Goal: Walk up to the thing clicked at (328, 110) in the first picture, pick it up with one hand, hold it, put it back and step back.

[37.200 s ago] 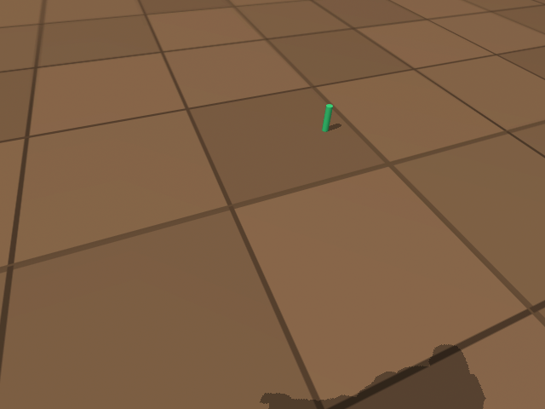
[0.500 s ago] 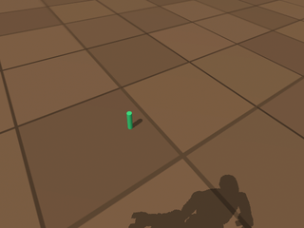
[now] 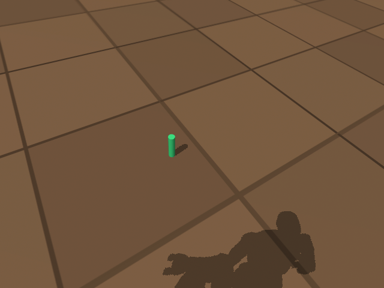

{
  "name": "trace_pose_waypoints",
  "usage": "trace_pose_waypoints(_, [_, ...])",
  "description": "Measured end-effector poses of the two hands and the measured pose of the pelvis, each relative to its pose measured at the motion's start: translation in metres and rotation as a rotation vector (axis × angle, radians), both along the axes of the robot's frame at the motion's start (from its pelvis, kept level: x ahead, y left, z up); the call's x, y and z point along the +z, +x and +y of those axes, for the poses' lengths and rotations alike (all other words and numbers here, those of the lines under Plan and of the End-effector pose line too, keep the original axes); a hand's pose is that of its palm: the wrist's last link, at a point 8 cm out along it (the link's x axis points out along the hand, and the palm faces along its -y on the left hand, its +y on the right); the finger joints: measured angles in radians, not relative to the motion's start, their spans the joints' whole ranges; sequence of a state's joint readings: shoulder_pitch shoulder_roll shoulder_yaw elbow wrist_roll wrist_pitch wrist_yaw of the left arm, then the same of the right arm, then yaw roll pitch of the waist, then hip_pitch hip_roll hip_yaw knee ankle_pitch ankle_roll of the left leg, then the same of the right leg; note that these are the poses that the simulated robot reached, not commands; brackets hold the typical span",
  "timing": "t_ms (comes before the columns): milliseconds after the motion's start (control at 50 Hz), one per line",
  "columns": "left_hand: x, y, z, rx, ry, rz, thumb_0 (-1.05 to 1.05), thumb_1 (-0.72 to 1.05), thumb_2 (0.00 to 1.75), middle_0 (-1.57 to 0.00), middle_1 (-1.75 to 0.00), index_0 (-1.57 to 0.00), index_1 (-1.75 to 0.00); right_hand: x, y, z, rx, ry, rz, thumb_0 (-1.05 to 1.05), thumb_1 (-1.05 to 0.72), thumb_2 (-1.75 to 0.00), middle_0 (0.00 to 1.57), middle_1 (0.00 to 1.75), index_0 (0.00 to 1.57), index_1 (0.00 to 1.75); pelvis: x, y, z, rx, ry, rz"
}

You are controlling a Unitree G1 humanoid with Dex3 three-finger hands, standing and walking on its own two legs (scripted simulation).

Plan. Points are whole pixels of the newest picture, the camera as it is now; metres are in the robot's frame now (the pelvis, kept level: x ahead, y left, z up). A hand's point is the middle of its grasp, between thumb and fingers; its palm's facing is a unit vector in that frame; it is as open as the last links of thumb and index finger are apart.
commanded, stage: step back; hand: left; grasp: from the side
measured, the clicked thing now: (171, 146) +1.02 +0.13 -0.67
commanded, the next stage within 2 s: stand in 0.10 s
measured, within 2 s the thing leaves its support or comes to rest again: neither
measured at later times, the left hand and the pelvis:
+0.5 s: hand out of the picture +0.08 +0.25 -0.13, palm faces -0.02 -0.94 -0.34, open 7.4 cm; pelvis +0.00 +0.00 +0.02, yaw +0 degrees
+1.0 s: hand out of the picture +0.08 +0.25 -0.14, palm faces -0.03 -0.94 -0.34, open 7.4 cm; pelvis +0.01 +0.00 +0.02, yaw +0 degrees
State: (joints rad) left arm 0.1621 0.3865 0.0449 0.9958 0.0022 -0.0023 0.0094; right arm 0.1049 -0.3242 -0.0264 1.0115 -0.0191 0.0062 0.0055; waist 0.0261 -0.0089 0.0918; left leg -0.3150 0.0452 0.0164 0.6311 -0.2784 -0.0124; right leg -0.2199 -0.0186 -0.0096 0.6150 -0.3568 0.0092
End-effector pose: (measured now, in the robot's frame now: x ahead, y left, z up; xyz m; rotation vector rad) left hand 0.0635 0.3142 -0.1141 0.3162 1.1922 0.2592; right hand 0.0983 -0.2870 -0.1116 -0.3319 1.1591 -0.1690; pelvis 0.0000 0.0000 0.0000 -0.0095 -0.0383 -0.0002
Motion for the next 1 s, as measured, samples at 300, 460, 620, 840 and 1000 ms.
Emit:
trace_pose_waypoints(300, [0.015, 0.021, -0.016, -0.047, -0.037, -0.006, 0.01, 0.9, 0.9, -0.2, -0.3, -0.2, -0.3, 0.014, 0.014, 0.0, -0.02, 0.027, -0.051, 0.01, -0.9, -0.9, 0.21, 0.3, 0.2, 0.3, 0.016, 0.005, 0.002, -0.004, 0.005, -0.012])
trace_pose_waypoints(460, [0.018, 0.016, -0.021, -0.049, -0.041, 0.002, 0.01, 0.9, 0.9, -0.2, -0.3, -0.21, -0.3, 0.015, -0.014, -0.01, -0.052, 0.019, 0.005, 0.01, -0.9, -0.9, 0.2, 0.3, 0.2, 0.3, 0.02, 0.0, -0.002, -0.002, 0.005, -0.019])
trace_pose_waypoints(620, [0.016, 0.005, -0.02, -0.049, -0.037, 0.041, 0.01, 0.9, 0.9, -0.2, -0.3, -0.21, -0.3, 0.012, -0.041, -0.015, -0.078, 0.014, 0.072, 0.01, -0.9, -0.9, 0.2, 0.3, 0.2, 0.3, 0.022, -0.003, -0.004, -0.002, 0.004, -0.012])
trace_pose_waypoints(840, [0.015, 0.002, -0.018, -0.044, -0.038, 0.066, 0.01, 0.9, 0.9, -0.2, -0.3, -0.21, -0.3, 0.01, -0.049, -0.012, -0.082, 0.014, 0.109, 0.01, -0.9, -0.9, 0.2, 0.3, 0.2, 0.3, 0.022, 0.0, -0.002, -0.003, 0.005, 0.002])
trace_pose_waypoints(1000, [0.015, 0.008, -0.018, -0.041, -0.039, 0.064, 0.01, 0.9, 0.9, -0.2, -0.3, -0.2, -0.3, 0.011, -0.035, -0.01, -0.066, 0.014, 0.091, 0.01, -0.9, -0.9, 0.2, 0.3, 0.2, 0.3, 0.022, 0.006, -0.001, -0.003, 0.007, 0.009])
